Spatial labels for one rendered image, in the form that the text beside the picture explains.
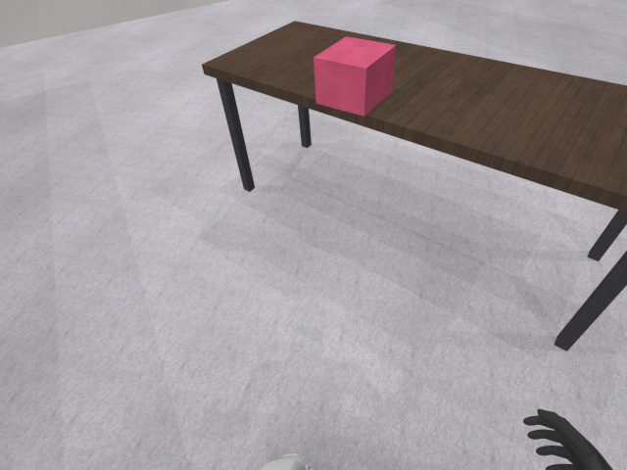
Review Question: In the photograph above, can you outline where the robot left shin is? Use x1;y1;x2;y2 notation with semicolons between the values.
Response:
283;454;304;463

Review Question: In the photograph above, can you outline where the carton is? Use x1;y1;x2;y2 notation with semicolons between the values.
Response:
313;36;396;116

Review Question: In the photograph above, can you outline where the robot right hand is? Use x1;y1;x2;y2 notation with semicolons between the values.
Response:
523;409;613;470

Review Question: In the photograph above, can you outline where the table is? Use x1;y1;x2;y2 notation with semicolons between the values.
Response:
202;21;627;351

